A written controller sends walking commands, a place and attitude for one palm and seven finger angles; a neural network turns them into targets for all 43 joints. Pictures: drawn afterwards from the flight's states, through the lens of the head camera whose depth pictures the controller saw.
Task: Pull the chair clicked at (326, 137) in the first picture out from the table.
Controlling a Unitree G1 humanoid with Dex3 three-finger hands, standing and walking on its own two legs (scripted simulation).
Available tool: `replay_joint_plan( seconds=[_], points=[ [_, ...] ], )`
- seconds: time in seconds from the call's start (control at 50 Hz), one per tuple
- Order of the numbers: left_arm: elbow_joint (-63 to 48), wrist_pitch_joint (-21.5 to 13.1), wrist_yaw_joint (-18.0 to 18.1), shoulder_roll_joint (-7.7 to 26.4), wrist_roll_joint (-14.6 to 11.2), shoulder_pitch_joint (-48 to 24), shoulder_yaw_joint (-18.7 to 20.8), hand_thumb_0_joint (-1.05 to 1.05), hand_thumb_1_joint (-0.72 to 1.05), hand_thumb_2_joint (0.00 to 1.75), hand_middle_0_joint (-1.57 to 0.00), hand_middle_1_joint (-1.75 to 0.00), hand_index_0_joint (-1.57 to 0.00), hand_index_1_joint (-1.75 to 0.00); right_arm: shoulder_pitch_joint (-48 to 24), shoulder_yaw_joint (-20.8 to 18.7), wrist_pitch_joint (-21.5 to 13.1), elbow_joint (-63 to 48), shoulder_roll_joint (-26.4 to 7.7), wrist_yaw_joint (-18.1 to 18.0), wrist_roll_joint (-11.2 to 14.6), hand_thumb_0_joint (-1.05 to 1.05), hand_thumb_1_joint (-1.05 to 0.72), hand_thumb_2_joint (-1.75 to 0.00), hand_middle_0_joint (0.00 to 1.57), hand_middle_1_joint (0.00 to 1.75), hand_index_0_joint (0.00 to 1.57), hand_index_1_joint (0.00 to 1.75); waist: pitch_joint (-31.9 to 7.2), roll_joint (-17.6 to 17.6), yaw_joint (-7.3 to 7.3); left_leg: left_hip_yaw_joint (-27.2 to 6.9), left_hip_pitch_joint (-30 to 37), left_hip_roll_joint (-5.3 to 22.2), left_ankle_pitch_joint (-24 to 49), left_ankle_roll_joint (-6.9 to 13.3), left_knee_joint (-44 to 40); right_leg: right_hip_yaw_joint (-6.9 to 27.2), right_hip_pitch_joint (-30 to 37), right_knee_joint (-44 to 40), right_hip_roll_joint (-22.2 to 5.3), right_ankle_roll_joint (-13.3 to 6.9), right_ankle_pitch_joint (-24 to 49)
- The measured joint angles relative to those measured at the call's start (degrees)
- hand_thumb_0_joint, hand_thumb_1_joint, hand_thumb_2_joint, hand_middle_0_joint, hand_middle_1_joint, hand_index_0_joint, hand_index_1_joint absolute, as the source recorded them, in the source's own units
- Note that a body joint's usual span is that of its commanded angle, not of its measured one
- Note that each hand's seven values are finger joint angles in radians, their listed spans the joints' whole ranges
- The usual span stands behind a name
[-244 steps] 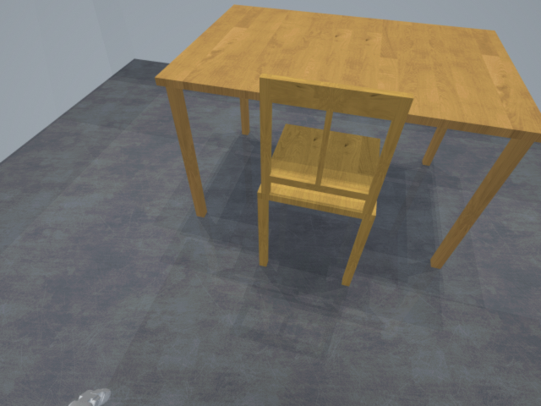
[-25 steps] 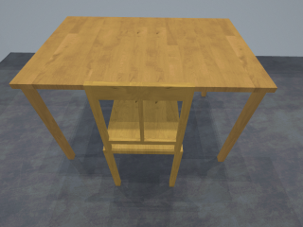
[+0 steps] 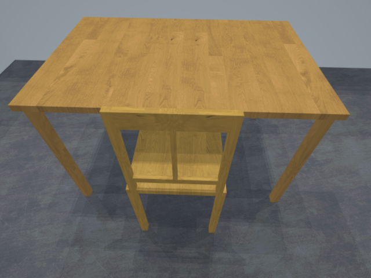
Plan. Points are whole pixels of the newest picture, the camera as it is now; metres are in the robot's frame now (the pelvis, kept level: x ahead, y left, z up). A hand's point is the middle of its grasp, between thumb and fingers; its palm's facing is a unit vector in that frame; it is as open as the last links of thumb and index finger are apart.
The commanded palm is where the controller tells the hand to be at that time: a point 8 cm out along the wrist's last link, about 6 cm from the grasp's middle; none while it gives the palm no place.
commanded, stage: come to a stop and stand still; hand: left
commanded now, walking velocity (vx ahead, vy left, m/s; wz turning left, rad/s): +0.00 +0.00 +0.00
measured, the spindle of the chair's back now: (174, 156) +0.49 +0.07 -0.10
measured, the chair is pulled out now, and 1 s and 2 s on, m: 0.00 0.00 0.00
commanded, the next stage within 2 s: look again from close up in 0.56 s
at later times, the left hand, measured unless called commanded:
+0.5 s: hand out of the picture +0.03 +0.15 -0.17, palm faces +0.01 -0.98 -0.20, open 7.3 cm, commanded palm none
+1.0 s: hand out of the picture +0.02 +0.12 -0.18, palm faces +0.03 -0.99 -0.16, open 7.3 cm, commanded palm none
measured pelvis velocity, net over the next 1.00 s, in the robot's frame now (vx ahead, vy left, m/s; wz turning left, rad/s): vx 0.03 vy -0.03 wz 0.00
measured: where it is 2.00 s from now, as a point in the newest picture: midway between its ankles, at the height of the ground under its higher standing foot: outside the picture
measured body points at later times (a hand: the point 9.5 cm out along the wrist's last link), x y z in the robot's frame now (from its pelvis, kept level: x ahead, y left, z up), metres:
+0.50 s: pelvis +0.03 -0.02 +0.00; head +0.04 -0.03 +0.45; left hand +0.03 +0.20 -0.16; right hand +0.03 -0.24 -0.16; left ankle -0.01 +0.04 -0.74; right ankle +0.02 -0.14 -0.74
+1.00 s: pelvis +0.03 -0.03 +0.00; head +0.05 -0.03 +0.45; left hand +0.02 +0.18 -0.16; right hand +0.03 -0.25 -0.16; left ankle -0.01 +0.04 -0.74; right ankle +0.02 -0.14 -0.74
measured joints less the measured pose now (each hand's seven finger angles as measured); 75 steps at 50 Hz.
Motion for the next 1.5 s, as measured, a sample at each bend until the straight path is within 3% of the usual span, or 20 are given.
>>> replay_joint_plan(
  seconds=[0.7,1.5],
  points=[
    [0.1,-0.6,0.5,1.9,-0.5,-1.9,-0.2,0.01,0.93,0.90,-0.20,-0.30,-0.20,-0.30,0.9,0.7,-0.2,3.3,1.7,-0.3,0.2,0.01,-0.91,-0.90,0.20,0.30,0.20,0.30,0.6,-0.3,-0.42,-1.2,3.1,2.7,-2.8,-2.7,0.3,-1.2,3.9,-1.5,2.6,-2.5,-2.1],
    [0.5,-0.8,0.6,0.7,-0.4,-0.1,-0.4,0.00,0.91,0.90,-0.20,-0.30,-0.20,-0.30,2.0,0.8,-0.5,3.6,2.8,-0.5,0.3,0.01,-0.91,-0.90,0.20,0.30,0.20,0.30,0.3,-1.0,-0.09,-1.4,3.8,2.5,-2.9,-2.5,-0.1,-1.4,4.7,-2.1,2.5,-2.3,-2.2]
  ],
)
